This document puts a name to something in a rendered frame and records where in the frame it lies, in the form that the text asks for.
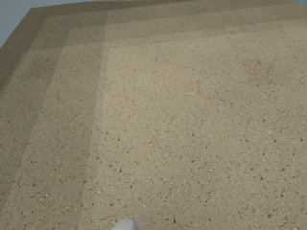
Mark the left robot thigh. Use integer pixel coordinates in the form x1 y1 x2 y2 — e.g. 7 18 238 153
110 218 141 230

